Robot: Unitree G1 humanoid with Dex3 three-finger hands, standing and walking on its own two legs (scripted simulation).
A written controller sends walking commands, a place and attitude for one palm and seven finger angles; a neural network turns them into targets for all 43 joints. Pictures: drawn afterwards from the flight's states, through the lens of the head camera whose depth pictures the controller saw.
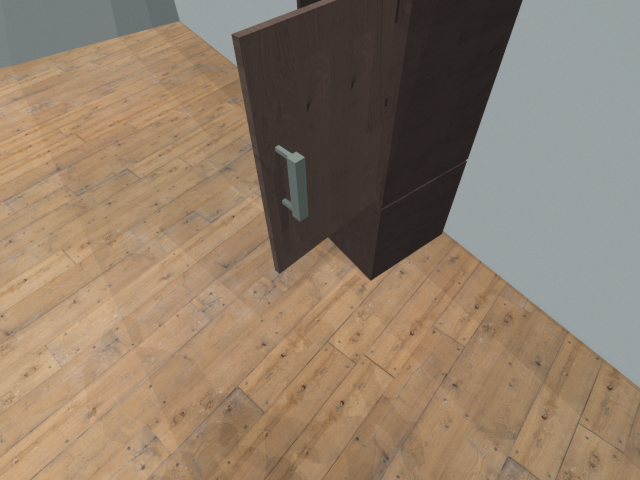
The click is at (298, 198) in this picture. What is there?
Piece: cupboard door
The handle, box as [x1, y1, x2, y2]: [275, 145, 307, 221]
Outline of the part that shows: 278,145 275,147 275,151 287,159 291,197 290,202 285,198 282,200 282,203 292,211 292,215 300,221 307,216 304,157 297,152 292,154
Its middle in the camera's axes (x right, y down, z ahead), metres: -0.06 -0.11 +0.78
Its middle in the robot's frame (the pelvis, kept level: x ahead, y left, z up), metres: +0.65 +0.10 -0.05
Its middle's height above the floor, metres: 0.73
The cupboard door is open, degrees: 98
